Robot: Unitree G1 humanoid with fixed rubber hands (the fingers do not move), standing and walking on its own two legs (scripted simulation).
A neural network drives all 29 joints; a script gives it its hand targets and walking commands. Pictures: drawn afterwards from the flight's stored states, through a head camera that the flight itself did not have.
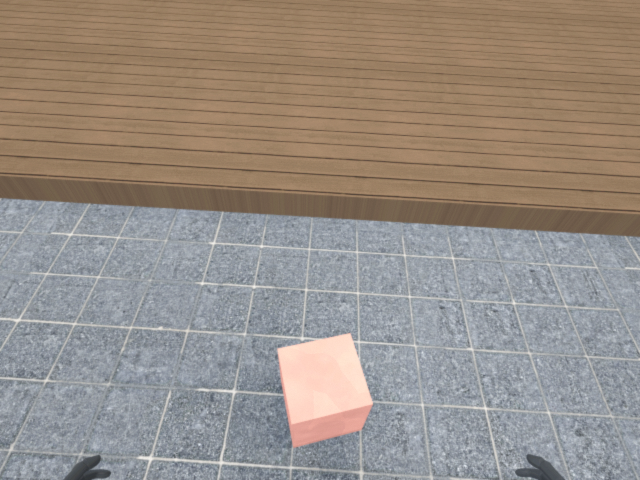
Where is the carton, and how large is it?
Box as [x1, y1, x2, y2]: [277, 333, 372, 447]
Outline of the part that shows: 349,333 277,349 281,383 293,447 359,430 362,427 372,402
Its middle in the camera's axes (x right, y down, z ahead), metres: +0.01 +0.43 +1.11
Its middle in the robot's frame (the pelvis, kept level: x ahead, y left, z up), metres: +0.44 -0.03 -0.66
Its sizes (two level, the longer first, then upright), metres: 0.210 0.200 0.250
